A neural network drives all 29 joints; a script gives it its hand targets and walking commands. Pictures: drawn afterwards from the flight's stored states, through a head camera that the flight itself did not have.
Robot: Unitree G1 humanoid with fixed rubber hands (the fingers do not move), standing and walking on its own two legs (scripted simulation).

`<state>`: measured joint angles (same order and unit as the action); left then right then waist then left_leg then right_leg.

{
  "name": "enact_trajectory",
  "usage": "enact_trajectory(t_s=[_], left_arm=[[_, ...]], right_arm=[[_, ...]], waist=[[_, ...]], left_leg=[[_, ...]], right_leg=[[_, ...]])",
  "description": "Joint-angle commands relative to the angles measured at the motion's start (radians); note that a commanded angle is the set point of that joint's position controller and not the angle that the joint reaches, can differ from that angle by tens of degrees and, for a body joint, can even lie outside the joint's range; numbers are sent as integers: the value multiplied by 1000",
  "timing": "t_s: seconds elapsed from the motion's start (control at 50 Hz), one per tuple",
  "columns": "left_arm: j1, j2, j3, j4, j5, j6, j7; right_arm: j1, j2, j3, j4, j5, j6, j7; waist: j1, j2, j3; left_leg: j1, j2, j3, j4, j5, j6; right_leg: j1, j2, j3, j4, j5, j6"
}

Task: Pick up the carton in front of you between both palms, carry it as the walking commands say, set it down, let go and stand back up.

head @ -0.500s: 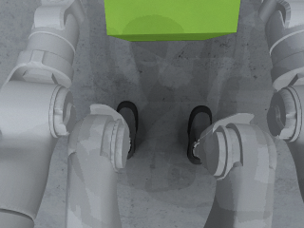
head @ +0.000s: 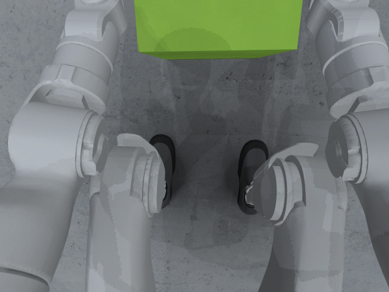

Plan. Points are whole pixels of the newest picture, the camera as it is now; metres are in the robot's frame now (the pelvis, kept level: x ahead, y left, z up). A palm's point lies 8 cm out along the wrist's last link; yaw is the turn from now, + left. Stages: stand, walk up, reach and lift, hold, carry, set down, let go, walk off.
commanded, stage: reach and lift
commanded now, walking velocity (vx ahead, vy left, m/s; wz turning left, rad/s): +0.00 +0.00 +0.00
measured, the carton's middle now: out of the picture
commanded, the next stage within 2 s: none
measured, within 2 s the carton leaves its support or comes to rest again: leaves its support in 0.38 s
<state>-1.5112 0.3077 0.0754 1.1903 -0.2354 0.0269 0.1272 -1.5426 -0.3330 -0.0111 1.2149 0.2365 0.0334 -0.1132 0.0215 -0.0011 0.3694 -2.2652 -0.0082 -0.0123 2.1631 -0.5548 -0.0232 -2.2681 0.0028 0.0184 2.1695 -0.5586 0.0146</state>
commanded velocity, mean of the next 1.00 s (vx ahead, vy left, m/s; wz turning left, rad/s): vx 0.00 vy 0.00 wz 0.00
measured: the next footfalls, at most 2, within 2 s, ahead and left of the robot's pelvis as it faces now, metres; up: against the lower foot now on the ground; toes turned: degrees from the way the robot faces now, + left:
none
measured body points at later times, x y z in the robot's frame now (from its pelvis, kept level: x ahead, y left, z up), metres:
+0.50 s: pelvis +0.00 +0.00 +0.00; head +0.34 +0.00 +0.29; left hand +0.56 +0.16 -0.12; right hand +0.56 -0.15 -0.12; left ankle +0.12 +0.13 -0.34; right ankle +0.11 -0.12 -0.34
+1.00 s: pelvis +0.00 +0.00 +0.12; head +0.26 +0.00 +0.49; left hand +0.50 +0.16 +0.06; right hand +0.51 -0.14 +0.06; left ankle +0.12 +0.13 -0.34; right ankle +0.11 -0.12 -0.34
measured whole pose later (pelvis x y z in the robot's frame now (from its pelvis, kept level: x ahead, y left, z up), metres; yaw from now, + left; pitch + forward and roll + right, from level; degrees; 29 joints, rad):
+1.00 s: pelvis +0.00 +0.00 +0.12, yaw +0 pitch +44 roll +0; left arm -1.04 -0.01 0.49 0.65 0.22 0.40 0.05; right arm -1.05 0.01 -0.47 0.67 -0.23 0.40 -0.04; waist 0.01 -0.01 -0.17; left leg -2.02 -0.05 -0.05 1.73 -0.47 -0.04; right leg -2.01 0.05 0.04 1.74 -0.48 0.03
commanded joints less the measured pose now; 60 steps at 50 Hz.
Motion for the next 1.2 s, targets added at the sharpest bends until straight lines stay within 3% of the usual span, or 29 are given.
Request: enact_trajectory(t_s=[0.0, 0.06, 0.08, 0.12, 0.18, 0.24, 0.34, 0.4, 0.42, 0.48, 0.58, 0.64, 0.7, 0.84, 0.98, 1.18], left_arm=[[-296, -19, 2, -104, 31, -18, -10], [-438, -386, -85, -125, 29, -1, -88], [-509, -567, -120, -138, 38, 15, -136], [-537, -754, -96, -164, 85, 57, -212], [-521, -877, -82, -214, 107, 104, -283], [-546, -955, -118, -289, 73, 129, -310], [-599, -1101, -235, -502, -30, 166, -304], [-575, -1171, -248, -583, -13, 206, -307], [-557, -1205, -245, -596, 4, 220, -312], [-453, -1257, -225, -598, 76, 261, -312], [-313, -1270, -91, -448, 224, 306, -321], [-311, -1256, -20, -392, 289, 315, -327], [-314, -1260, 2, -384, 311, 317, -329], [-266, -1330, -28, -424, 323, 351, -344], [-183, -1401, -149, -523, 270, 376, -358], [12, -1443, -214, -541, 265, 373, -350]], right_arm=[[-296, 17, -6, -87, -26, -18, -1], [-425, 388, 68, -101, -35, -4, 72], [-481, 578, 93, -113, -50, 11, 119], [-502, 767, 69, -146, -96, 51, 196], [-481, 892, 39, -183, -122, 93, 260], [-492, 967, 70, -263, -93, 117, 284], [-603, 1089, 212, -528, 2, 149, 275], [-553, 1205, 218, -623, -12, 193, 270], [-513, 1229, 206, -617, -36, 213, 279], [-392, 1314, 190, -598, -95, 257, 282], [-274, 1325, 57, -452, -226, 298, 306], [-262, 1285, -48, -383, -308, 303, 310], [-267, 1272, -84, -375, -341, 300, 306], [-229, 1339, -49, -418, -347, 331, 324], [-153, 1420, 86, -533, -281, 356, 338], [36, 1481, 168, -564, -260, 357, 325]], waist=[[8, -9, -1153], [1, -16, -1114], [2, -14, -1086], [0, -11, -1033], [5, -10, -1026], [1, -8, -1136], [2, -32, -1656], [9, -45, -1899], [-3, -46, -1907], [9, -24, -1821], [25, -36, -1453], [6, -18, -1337], [-2, -4, -1361], [-9, 4, -1517], [-5, 5, -1648], [1, -16, -1501]], left_leg=[[586, -51, 46, -157, 283, -23], [566, -73, 46, -152, 261, -11], [552, -83, 49, -148, 243, -8], [520, -97, 64, -136, 202, -8], [495, -102, 80, -121, 207, 5], [533, -100, 83, -104, 247, 10], [745, -117, 105, -97, 421, 8], [752, -133, 123, -126, 500, 0], [730, -136, 125, -138, 504, -1], [726, -147, 119, -198, 484, 0], [597, -148, 101, -340, 243, 10], [562, -150, 94, -411, 138, 13], [601, -154, 92, -458, 122, 11], [745, -155, 95, -557, 143, 2], [910, -158, 85, -628, 270, -5], [1048, -165, 57, -782, 272, 1]], right_leg=[[597, 56, -40, -155, 268, 17], [578, 79, -44, -151, 246, 1], [567, 91, -43, -145, 231, -6], [537, 103, -54, -131, 205, -7], [505, 113, -74, -117, 208, -13], [541, 113, -80, -103, 252, -23], [780, 120, -103, -96, 415, -21], [925, 136, -109, -117, 543, -11], [909, 141, -111, -127, 561, -8], [766, 151, -110, -192, 500, 9], [567, 161, -95, -343, 226, 4], [530, 163, -94, -412, 123, -12], [564, 165, -93, -460, 106, -17], [715, 168, -95, -564, 128, -8], [879, 173, -86, -632, 251, 4], [1039, 179, -55, -787, 267, 15]])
